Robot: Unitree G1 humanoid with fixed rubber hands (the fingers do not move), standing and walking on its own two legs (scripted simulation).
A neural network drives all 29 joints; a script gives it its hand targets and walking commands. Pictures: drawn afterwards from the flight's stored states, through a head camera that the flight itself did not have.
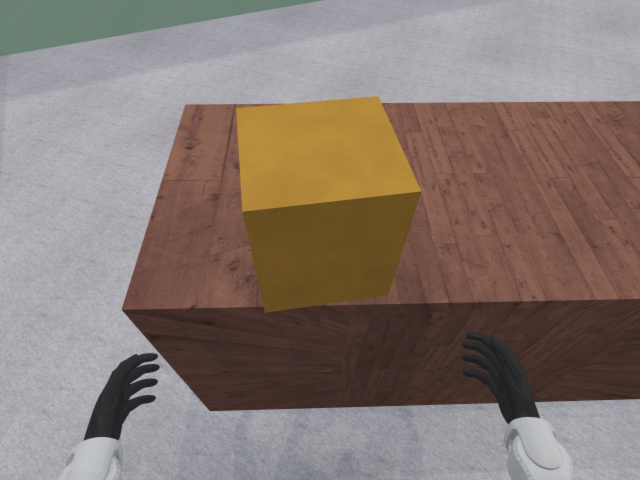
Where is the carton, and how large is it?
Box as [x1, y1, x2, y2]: [236, 96, 421, 312]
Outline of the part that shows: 378,96 236,108 242,212 265,312 388,294 421,191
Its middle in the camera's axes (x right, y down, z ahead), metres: +0.00 -0.05 +0.60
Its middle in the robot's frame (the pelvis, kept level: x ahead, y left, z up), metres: +0.49 +0.03 +0.02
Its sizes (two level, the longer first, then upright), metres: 0.210 0.200 0.250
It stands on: a pedestal, 0.67 m high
